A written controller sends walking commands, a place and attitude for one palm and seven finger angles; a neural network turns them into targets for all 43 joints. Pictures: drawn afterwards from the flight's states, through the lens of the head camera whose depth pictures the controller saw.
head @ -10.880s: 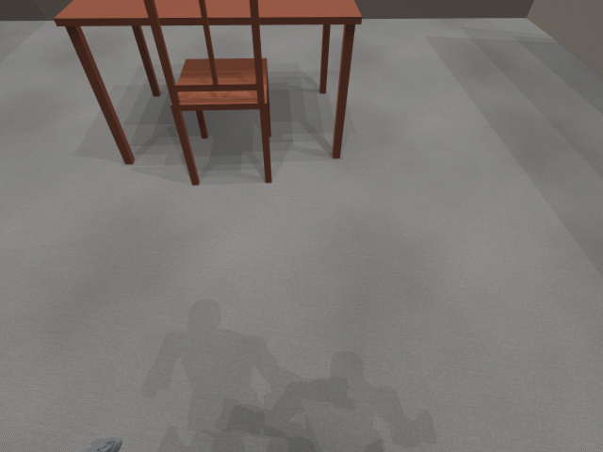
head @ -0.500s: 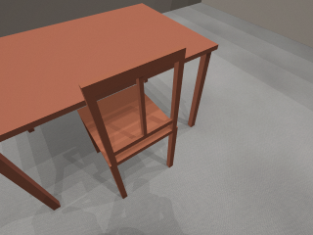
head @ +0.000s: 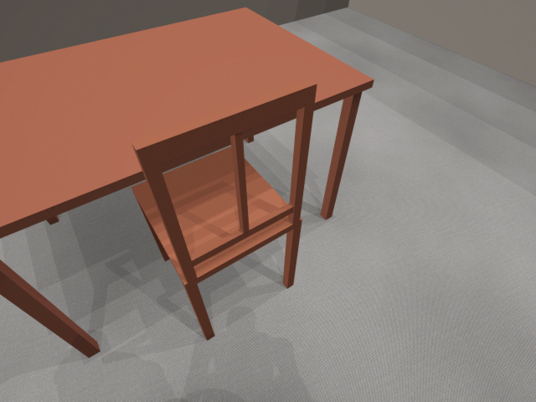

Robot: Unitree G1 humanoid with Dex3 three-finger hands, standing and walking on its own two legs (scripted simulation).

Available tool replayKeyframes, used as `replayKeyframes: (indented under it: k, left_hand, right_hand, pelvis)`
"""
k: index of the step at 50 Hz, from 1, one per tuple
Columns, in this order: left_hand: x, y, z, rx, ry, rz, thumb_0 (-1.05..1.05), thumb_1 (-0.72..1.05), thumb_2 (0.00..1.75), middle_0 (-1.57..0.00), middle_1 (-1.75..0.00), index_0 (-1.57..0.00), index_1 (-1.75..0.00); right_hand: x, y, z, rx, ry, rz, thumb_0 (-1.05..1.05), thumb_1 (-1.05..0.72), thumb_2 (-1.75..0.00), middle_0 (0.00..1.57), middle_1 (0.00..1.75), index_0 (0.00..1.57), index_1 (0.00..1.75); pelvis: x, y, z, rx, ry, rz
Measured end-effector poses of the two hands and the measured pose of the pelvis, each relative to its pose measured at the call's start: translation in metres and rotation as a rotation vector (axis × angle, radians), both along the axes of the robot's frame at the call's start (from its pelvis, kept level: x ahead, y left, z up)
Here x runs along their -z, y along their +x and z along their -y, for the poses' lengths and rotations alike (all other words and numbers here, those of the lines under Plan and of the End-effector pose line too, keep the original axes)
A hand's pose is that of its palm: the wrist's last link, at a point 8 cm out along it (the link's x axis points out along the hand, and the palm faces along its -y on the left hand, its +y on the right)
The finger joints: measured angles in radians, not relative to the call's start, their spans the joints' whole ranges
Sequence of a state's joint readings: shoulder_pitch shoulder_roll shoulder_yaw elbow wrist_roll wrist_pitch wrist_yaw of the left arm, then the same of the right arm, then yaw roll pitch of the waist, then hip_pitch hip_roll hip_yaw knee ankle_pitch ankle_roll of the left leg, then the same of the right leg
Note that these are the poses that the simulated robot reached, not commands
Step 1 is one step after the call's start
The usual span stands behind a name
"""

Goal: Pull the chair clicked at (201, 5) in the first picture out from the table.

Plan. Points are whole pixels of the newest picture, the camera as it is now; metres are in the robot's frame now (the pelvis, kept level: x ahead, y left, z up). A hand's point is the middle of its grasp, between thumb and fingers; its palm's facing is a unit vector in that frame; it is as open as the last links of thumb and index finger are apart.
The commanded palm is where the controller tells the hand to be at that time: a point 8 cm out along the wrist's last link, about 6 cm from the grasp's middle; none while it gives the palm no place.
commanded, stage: shuffle to correct the standing spot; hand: left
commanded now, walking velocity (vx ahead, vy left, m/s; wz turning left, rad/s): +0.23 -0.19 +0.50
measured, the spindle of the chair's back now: (240, 187) +0.58 +0.10 -0.08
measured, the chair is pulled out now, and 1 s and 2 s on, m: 0.00 0.00 0.00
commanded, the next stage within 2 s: come to a stop and stand still in 1.08 s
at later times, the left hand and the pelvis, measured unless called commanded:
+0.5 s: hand out of the picture +0.03 +0.15 -0.20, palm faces +0.22 -0.96 -0.15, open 7.4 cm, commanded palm none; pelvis +0.08 -0.01 -0.02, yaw +14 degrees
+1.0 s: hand (241, 385) +0.19 +0.06 -0.18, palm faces +0.49 -0.85 -0.22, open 7.3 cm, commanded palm none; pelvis +0.23 -0.12 -0.01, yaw +30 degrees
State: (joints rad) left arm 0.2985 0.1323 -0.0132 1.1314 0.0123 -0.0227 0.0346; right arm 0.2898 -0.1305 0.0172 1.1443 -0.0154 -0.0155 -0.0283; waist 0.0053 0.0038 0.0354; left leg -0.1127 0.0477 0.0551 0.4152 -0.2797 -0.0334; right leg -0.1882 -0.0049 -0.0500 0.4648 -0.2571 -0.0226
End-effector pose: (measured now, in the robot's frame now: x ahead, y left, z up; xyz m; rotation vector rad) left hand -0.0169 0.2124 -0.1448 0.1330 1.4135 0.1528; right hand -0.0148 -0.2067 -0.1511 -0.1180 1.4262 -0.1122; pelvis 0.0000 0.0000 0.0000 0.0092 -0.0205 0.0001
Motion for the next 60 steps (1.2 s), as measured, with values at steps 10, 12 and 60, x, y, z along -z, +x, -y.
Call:
replayKeyframes:
  k: [10, 12, 60]
  left_hand:
    - [0.013, 0.002, 0.003, -0.076, -0.011, -0.009, 0.00, 0.91, 0.90, -0.20, -0.30, -0.20, -0.29]
    - [0.016, 0.004, 0.004, -0.102, -0.008, -0.009, 0.00, 0.91, 0.90, -0.20, -0.30, -0.20, -0.29]
    - [0.017, 0.146, 0.174, -0.590, -0.004, 0.016, 0.01, 0.92, 0.90, -0.20, -0.30, -0.20, -0.29]
  right_hand:
    - [0.005, -0.001, 0.007, -0.030, -0.002, -0.080, 0.00, -0.91, -0.90, 0.20, 0.30, 0.20, 0.30]
    - [0.007, 0.007, 0.011, -0.047, -0.008, -0.091, 0.00, -0.91, -0.90, 0.20, 0.30, 0.20, 0.30]
    - [-0.017, 0.452, 0.093, -0.635, -0.039, 0.235, -0.01, -0.94, -0.90, 0.20, 0.30, 0.20, 0.30]
  pelvis:
    - [0.012, 0.023, 0.008, -0.078, -0.003, -0.031]
    - [0.015, 0.031, 0.010, -0.099, -0.008, -0.038]
    - [0.009, 0.256, 0.148, -0.581, -0.001, 0.025]
